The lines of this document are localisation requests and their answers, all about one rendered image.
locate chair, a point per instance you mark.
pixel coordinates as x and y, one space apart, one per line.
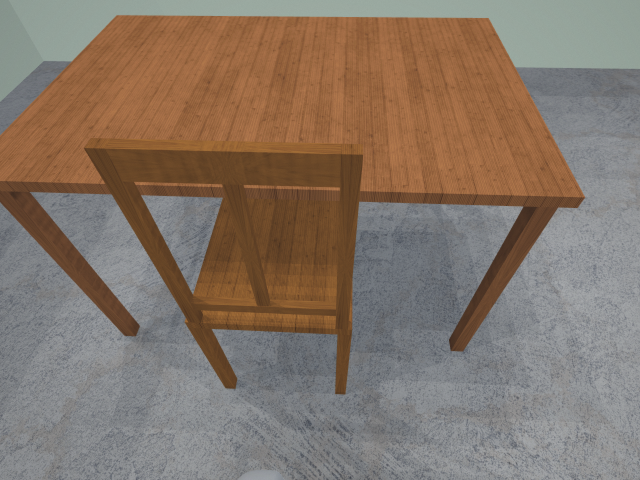
271 264

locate table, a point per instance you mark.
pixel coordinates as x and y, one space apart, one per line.
442 113

